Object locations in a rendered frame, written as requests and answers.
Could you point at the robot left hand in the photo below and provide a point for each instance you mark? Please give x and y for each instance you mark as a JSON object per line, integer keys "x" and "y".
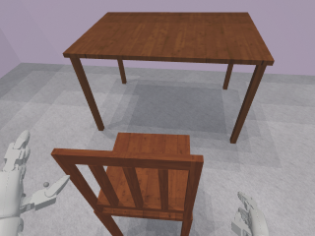
{"x": 12, "y": 186}

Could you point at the table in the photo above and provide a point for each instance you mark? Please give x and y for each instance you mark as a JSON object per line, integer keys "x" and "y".
{"x": 188, "y": 37}

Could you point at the chair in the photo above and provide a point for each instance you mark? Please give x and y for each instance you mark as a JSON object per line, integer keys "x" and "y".
{"x": 150, "y": 176}

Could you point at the robot left forearm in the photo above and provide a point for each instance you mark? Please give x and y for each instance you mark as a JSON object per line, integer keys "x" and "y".
{"x": 11, "y": 226}

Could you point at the robot right hand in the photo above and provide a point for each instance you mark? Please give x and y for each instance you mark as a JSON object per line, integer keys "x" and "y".
{"x": 255, "y": 223}

